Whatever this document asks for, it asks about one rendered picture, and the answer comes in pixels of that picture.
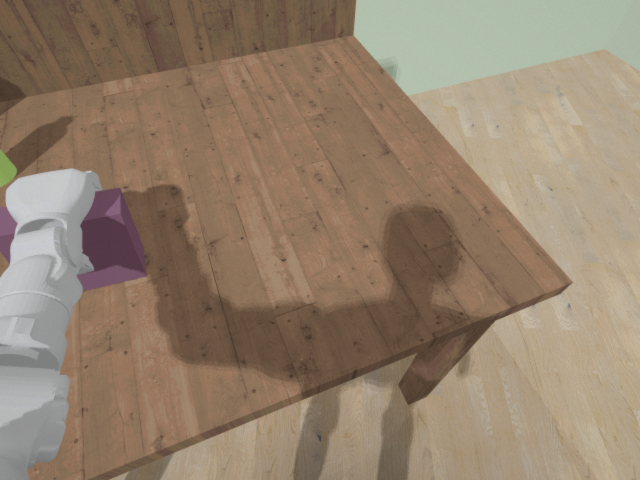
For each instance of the sponge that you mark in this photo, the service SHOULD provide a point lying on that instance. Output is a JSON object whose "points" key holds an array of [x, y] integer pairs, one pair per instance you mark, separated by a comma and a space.
{"points": [[109, 238]]}

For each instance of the left robot forearm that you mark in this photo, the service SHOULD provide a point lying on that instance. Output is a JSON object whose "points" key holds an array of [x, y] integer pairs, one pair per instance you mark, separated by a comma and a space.
{"points": [[38, 291]]}

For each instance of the left robot upper arm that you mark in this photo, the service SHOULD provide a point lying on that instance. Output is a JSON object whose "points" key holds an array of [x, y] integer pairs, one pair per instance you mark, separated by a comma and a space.
{"points": [[33, 411]]}

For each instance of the left robot hand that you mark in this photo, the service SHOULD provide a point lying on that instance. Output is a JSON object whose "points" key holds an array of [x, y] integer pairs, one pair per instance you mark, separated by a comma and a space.
{"points": [[69, 191]]}

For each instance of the table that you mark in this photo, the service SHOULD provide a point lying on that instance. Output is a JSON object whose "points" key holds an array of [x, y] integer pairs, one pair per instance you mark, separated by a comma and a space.
{"points": [[303, 222]]}

